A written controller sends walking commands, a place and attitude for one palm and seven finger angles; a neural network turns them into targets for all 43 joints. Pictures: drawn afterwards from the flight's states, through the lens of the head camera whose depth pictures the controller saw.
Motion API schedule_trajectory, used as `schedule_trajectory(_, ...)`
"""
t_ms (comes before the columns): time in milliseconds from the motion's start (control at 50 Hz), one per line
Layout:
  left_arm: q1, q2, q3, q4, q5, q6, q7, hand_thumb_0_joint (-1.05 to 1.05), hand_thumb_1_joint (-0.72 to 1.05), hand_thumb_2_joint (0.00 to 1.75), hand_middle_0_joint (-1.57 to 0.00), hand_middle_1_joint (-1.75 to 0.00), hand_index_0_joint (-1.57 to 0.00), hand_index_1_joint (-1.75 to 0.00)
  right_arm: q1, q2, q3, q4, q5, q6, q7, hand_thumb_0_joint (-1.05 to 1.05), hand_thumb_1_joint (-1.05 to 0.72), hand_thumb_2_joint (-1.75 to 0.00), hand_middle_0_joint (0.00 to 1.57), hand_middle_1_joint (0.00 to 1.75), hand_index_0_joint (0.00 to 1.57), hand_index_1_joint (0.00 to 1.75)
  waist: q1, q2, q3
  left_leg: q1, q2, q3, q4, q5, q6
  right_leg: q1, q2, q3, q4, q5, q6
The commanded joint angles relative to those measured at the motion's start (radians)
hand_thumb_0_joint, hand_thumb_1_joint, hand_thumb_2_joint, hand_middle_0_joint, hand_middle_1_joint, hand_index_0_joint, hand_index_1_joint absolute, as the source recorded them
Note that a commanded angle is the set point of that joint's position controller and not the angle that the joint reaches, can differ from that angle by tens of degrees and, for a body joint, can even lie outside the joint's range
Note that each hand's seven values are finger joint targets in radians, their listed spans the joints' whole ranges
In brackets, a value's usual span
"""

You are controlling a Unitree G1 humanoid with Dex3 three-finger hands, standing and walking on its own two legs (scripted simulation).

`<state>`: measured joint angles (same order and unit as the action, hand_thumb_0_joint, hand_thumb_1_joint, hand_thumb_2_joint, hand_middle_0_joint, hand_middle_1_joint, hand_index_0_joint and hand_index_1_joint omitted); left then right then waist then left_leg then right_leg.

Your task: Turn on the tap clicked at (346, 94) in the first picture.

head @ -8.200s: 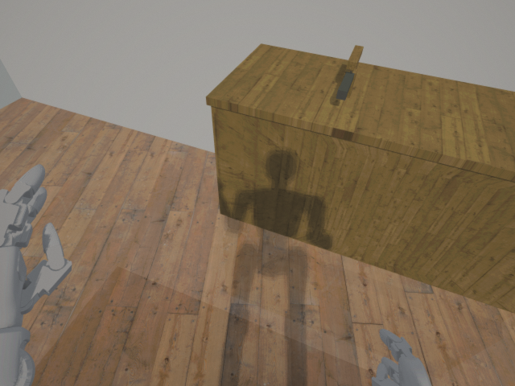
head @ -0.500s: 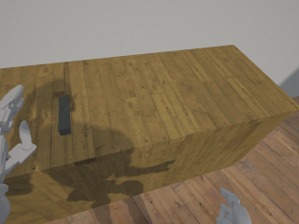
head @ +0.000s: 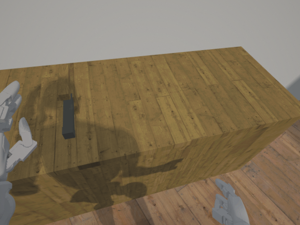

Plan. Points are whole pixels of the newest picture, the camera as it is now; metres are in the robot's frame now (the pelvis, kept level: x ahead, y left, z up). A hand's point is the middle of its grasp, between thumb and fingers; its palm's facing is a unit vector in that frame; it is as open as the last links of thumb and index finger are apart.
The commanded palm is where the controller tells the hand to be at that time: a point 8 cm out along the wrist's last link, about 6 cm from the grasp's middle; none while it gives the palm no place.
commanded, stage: shuffle to correct the standing spot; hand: left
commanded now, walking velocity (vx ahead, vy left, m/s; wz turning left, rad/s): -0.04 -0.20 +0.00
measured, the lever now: (68, 132) +0.33 +0.27 +0.02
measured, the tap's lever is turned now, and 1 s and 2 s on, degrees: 0 0 0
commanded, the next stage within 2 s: come to a stop and stand still in 0.30 s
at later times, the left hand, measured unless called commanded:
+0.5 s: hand (66, 142) +0.23 +0.20 +0.16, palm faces +0.35 -0.85 -0.39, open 7.4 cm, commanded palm +0.17 +0.23 +0.18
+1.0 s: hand (52, 140) +0.23 +0.22 +0.16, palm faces +0.39 -0.85 -0.36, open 7.4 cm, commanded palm +0.17 +0.26 +0.18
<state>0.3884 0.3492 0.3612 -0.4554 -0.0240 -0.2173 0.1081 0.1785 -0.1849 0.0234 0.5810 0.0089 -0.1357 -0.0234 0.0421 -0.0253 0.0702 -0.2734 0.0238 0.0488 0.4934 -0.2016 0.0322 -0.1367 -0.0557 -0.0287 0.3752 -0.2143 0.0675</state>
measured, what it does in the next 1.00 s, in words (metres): stands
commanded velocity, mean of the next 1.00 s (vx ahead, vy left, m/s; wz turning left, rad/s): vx -0.02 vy -0.05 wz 0.00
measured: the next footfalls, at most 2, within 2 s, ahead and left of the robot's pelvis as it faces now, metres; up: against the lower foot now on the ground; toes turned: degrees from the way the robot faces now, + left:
none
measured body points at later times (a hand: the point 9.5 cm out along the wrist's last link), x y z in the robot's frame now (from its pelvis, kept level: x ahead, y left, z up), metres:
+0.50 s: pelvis +0.00 -0.05 +0.00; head +0.04 -0.03 +0.45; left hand +0.20 +0.24 +0.18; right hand +0.18 -0.27 -0.08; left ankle +0.04 +0.09 -0.74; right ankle -0.01 -0.17 -0.74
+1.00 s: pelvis +0.01 -0.02 +0.00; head +0.03 -0.01 +0.45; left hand +0.20 +0.27 +0.18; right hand +0.20 -0.24 -0.07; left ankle +0.04 +0.09 -0.74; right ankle -0.01 -0.17 -0.74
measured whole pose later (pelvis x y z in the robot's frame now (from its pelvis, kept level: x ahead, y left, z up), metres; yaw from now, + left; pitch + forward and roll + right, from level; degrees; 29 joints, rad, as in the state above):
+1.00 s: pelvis +0.01 -0.02 +0.00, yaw +0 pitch -1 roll -1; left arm 0.43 0.35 0.34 -0.48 -0.05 -0.16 0.12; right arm 0.18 -0.18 0.02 0.56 0.02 -0.09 -0.04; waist 0.03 0.00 0.06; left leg -0.25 0.04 0.04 0.48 -0.21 0.00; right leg -0.13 -0.03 -0.04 0.40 -0.25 0.04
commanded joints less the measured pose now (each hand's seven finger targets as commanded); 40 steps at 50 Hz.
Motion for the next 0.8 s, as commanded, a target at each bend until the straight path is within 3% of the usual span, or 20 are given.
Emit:
schedule_trajectory(0,-0.083,0.157,0.084,-0.227,-0.008,-0.053,0.016,0.0,0.9,0.9,-0.2,-0.3,-0.2,-0.3,-0.073,-0.133,-0.06,-0.145,0.003,-0.042,-0.009,0.0,-0.9,-0.9,0.2,0.3,0.2,0.3,-0.02,0.117,-0.176,0.105,0.047,-0.075,-0.123,0.106,-0.015,0.011,0.036,-0.004,-0.019,0.133,-0.062)
schedule_trajectory(80,-0.088,0.194,0.118,-0.24,-0.014,-0.043,0.017,0.0,0.9,0.9,-0.2,-0.3,-0.2,-0.3,-0.081,-0.129,-0.063,-0.155,0.01,-0.037,-0.009,0.0,-0.9,-0.9,0.2,0.3,0.2,0.3,-0.019,0.137,-0.163,0.122,0.074,-0.098,-0.153,0.118,-0.023,-0.006,0.054,-0.013,-0.007,0.092,-0.056)
schedule_trajectory(100,-0.092,0.152,0.081,-0.234,-0.017,-0.043,0.01,0.0,0.9,0.9,-0.2,-0.3,-0.2,-0.3,-0.071,-0.131,-0.064,-0.155,0.006,-0.033,-0.005,0.0,-0.9,-0.9,0.2,0.3,0.2,0.3,-0.023,0.136,-0.159,0.106,0.081,-0.104,-0.16,0.106,-0.022,-0.004,0.059,-0.016,-0.003,0.08,-0.056)
schedule_trajectory(120,-0.093,0.166,0.091,-0.239,-0.021,-0.042,0.01,0.0,0.9,0.9,-0.2,-0.3,-0.2,-0.3,-0.071,-0.128,-0.068,-0.166,0.01,-0.034,-0.002,0.0,-0.9,-0.9,0.2,0.3,0.2,0.3,-0.021,0.14,-0.163,0.108,0.095,-0.109,-0.164,0.085,-0.02,-0.003,0.055,-0.013,-0.002,0.064,-0.055)
schedule_trajectory(180,-0.059,0.18,0.112,-0.218,-0.022,-0.031,0.01,0.0,0.9,0.9,-0.2,-0.3,-0.2,-0.3,-0.075,-0.124,-0.069,-0.168,0.013,-0.027,0.003,0.0,-0.9,-0.9,0.2,0.3,0.2,0.3,-0.021,0.124,-0.149,0.094,0.095,-0.095,-0.161,0.027,-0.021,-0.011,0.058,-0.011,-0.023,0.055,-0.055)
schedule_trajectory(200,-0.057,0.154,0.087,-0.205,-0.027,-0.029,0.004,0.0,0.9,0.9,-0.2,-0.3,-0.2,-0.3,-0.066,-0.127,-0.068,-0.17,0.009,-0.022,0.006,0.0,-0.9,-0.9,0.2,0.3,0.2,0.3,-0.024,0.117,-0.144,0.074,0.093,-0.088,-0.156,0.008,-0.02,-0.008,0.058,-0.012,-0.03,0.054,-0.054)
schedule_trajectory(260,-0.058,0.168,0.099,-0.233,-0.032,-0.026,0.0,0.0,0.9,0.9,-0.2,-0.3,-0.2,-0.3,-0.057,-0.127,-0.08,-0.181,0.01,-0.019,0.009,0.0,-0.9,-0.9,0.2,0.3,0.2,0.3,-0.024,0.108,-0.161,0.085,0.089,-0.068,-0.12,0.019,-0.023,-0.015,0.049,0.001,-0.031,0.077,-0.058)
schedule_trajectory(280,-0.05,0.2,0.126,-0.246,-0.03,-0.021,0.005,0.0,0.9,0.9,-0.2,-0.3,-0.2,-0.3,-0.071,-0.123,-0.076,-0.179,0.013,-0.018,0.006,0.0,-0.9,-0.9,0.2,0.3,0.2,0.3,-0.024,0.114,-0.166,0.102,0.086,-0.065,-0.111,0.042,-0.024,-0.024,0.049,0.002,-0.037,0.088,-0.059)
schedule_trajectory(300,-0.049,0.169,0.098,-0.244,-0.036,-0.02,-0.002,0.0,0.9,0.9,-0.2,-0.3,-0.2,-0.3,-0.058,-0.126,-0.076,-0.179,0.008,-0.015,0.007,0.0,-0.9,-0.9,0.2,0.3,0.2,0.3,-0.026,0.111,-0.169,0.095,0.082,-0.06,-0.102,0.056,-0.024,-0.024,0.051,-0.001,-0.033,0.098,-0.059)
schedule_trajectory(360,-0.04,0.196,0.124,-0.259,-0.041,-0.016,-0.006,0.0,0.9,0.9,-0.2,-0.3,-0.2,-0.3,-0.052,-0.127,-0.088,-0.187,0.007,-0.013,0.002,0.0,-0.9,-0.9,0.2,0.3,0.2,0.3,-0.022,0.103,-0.175,0.102,0.097,-0.051,-0.066,0.084,-0.021,-0.041,0.041,0.009,-0.02,0.112,-0.06)
schedule_trajectory(380,-0.031,0.217,0.143,-0.268,-0.042,-0.009,-0.003,0.0,0.9,0.9,-0.2,-0.3,-0.2,-0.3,-0.062,-0.123,-0.083,-0.186,0.011,-0.012,-0.001,0.0,-0.9,-0.9,0.2,0.3,0.2,0.3,-0.024,0.106,-0.174,0.115,0.091,-0.045,-0.056,0.109,-0.023,-0.051,0.041,0.011,-0.023,0.13,-0.063)
schedule_trajectory(400,-0.019,0.18,0.112,-0.249,-0.045,-0.007,-0.008,0.0,0.9,0.9,-0.2,-0.3,-0.2,-0.3,-0.052,-0.124,-0.08,-0.181,0.007,-0.009,-0.001,0.0,-0.9,-0.9,0.2,0.3,0.2,0.3,-0.025,0.088,-0.179,0.105,0.082,-0.035,-0.045,0.108,-0.022,-0.042,0.038,0.009,-0.025,0.138,-0.063)
schedule_trajectory(440,0.002,0.179,0.114,-0.235,-0.047,-0.006,-0.001,0.0,0.9,0.9,-0.2,-0.3,-0.2,-0.3,-0.058,-0.119,-0.077,-0.181,0.008,-0.009,-0.005,0.0,-0.9,-0.9,0.2,0.3,0.2,0.3,-0.022,0.069,-0.182,0.095,0.056,-0.02,-0.01,0.058,-0.023,-0.039,0.007,0.052,-0.048,0.153,-0.073)
schedule_trajectory(480,0.033,0.203,0.139,-0.231,-0.044,0.002,0.015,0.0,0.9,0.9,-0.2,-0.3,-0.2,-0.3,-0.077,-0.117,-0.071,-0.173,0.014,-0.009,-0.014,0.0,-0.9,-0.9,0.2,0.3,0.2,0.3,-0.022,0.044,-0.169,0.095,0.035,-0.025,0.008,0.033,-0.02,-0.053,-0.02,0.086,-0.068,0.163,-0.086)
schedule_trajectory(560,0.021,0.193,0.121,-0.234,-0.042,0.0,0.025,0.0,0.9,0.9,-0.2,-0.3,-0.2,-0.3,-0.077,-0.128,-0.071,-0.164,0.01,-0.003,-0.024,0.0,-0.9,-0.9,0.2,0.3,0.2,0.3,-0.026,0.007,-0.152,0.079,0.017,-0.034,0.032,0.049,-0.016,-0.055,-0.052,0.11,-0.07,0.176,-0.095)
schedule_trajectory(580,0.023,0.218,0.143,-0.248,-0.039,0.003,0.032,0.0,0.9,0.9,-0.2,-0.3,-0.2,-0.3,-0.095,-0.131,-0.07,-0.16,0.014,-0.004,-0.03,0.0,-0.9,-0.9,0.2,0.3,0.2,0.3,-0.024,0.02,-0.144,0.095,0.024,-0.038,0.019,0.083,-0.012,-0.06,-0.051,0.101,-0.059,0.212,-0.093)
schedule_trajectory(600,0.023,0.188,0.117,-0.238,-0.041,-0.002,0.03,0.0,0.9,0.9,-0.2,-0.3,-0.2,-0.3,-0.077,-0.132,-0.068,-0.154,0.009,0.0,-0.03,0.0,-0.9,-0.9,0.2,0.3,0.2,0.3,-0.028,0.007,-0.158,0.094,0.028,-0.037,0.016,0.113,-0.009,-0.039,-0.047,0.076,-0.04,0.222,-0.089)
schedule_trajectory(680,0.02,0.204,0.133,-0.246,-0.036,-0.001,0.035,0.0,0.9,0.9,-0.2,-0.3,-0.2,-0.3,-0.089,-0.135,-0.072,-0.156,0.015,-0.003,-0.037,0.0,-0.9,-0.9,0.2,0.3,0.2,0.3,-0.021,0.047,-0.168,0.155,0.052,-0.039,-0.018,0.24,-0.004,-0.034,-0.018,0.046,-0.002,0.279,-0.072)
schedule_trajectory(700,0.023,0.176,0.108,-0.225,-0.036,-0.002,0.032,0.0,0.9,0.9,-0.2,-0.3,-0.2,-0.3,-0.072,-0.135,-0.07,-0.151,0.011,0.003,-0.034,0.0,-0.9,-0.9,0.2,0.3,0.2,0.3,-0.025,0.035,-0.177,0.144,0.056,-0.045,-0.02,0.262,0.0,-0.012,-0.01,0.025,0.007,0.271,-0.067)
schedule_trajectory(780,0.013,0.18,0.107,-0.232,-0.031,0.003,0.031,0.0,0.9,0.9,-0.2,-0.3,-0.2,-0.3,-0.084,-0.135,-0.072,-0.158,0.019,0.0,-0.032,0.0,-0.9,-0.9,0.2,0.3,0.2,0.3,-0.022,0.056,-0.166,0.159,0.065,-0.052,-0.046,0.26,-0.003,-0.024,-0.001,0.022,0.003,0.235,-0.065)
